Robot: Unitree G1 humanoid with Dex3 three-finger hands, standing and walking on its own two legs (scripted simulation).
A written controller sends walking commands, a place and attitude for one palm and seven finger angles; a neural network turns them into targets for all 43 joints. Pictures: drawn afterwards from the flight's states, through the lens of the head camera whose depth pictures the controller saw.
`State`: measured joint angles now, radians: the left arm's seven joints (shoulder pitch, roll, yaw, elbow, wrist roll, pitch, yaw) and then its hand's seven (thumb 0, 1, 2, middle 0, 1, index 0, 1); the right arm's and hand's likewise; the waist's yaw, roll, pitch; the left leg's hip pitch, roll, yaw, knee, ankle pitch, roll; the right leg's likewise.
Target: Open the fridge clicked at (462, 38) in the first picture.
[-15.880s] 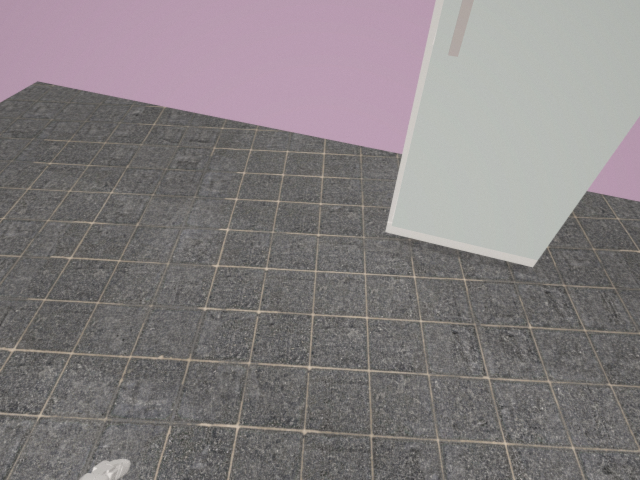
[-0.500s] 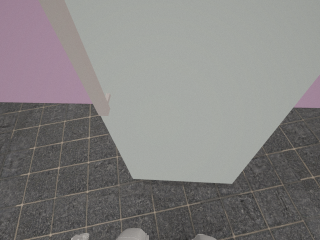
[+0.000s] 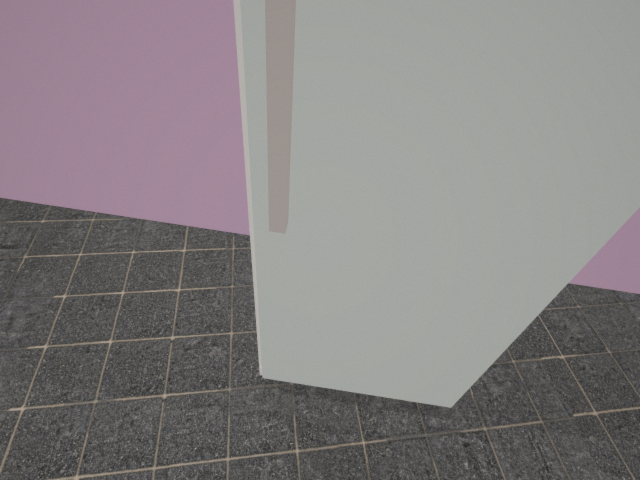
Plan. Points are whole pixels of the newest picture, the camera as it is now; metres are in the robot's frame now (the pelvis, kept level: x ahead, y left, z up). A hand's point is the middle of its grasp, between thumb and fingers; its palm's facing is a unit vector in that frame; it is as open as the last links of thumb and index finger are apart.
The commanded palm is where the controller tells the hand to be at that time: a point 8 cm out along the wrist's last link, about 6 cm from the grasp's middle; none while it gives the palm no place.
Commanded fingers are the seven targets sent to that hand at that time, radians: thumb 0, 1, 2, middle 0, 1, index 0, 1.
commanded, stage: come to a stop and stand still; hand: left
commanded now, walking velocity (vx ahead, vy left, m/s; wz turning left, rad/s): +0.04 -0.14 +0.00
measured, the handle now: (283, 104) +0.49 +0.10 +0.23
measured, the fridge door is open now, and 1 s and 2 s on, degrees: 0 0 0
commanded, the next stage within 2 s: look again from close up in 0.62 s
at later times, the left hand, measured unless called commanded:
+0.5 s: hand out of the picture +0.06 +0.13 -0.19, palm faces +0.04 -0.98 -0.21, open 7.2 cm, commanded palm none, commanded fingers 0.00 0.90 0.90 -0.20 -0.30 -0.20 -0.30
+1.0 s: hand out of the picture -0.02 +0.16 -0.19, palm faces +0.07 -0.98 -0.20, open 7.4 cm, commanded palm none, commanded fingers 0.00 0.90 0.90 -0.20 -0.30 -0.20 -0.30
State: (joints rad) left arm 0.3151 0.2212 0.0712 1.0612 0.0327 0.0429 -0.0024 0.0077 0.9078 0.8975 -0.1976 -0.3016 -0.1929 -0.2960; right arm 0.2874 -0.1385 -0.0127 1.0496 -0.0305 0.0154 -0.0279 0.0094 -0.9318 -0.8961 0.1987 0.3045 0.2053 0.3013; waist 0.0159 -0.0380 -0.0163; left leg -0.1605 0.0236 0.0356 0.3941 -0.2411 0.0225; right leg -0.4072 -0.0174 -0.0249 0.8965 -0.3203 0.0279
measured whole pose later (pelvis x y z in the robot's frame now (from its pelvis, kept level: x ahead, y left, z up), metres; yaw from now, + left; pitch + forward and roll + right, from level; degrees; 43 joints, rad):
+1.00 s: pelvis -0.01 -0.02 -0.02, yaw +0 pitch -3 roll -1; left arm 0.35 0.17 0.02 1.05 0.02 0.00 0.04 0.01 0.90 0.90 -0.20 -0.30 -0.20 -0.30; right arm 0.24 -0.17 -0.04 1.01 -0.02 0.00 -0.03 0.01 -0.91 -0.90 0.20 0.30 0.20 0.30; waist 0.01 -0.01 0.00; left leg -0.21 0.04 0.06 0.58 -0.31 0.00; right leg -0.19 -0.03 -0.09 0.55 -0.30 0.00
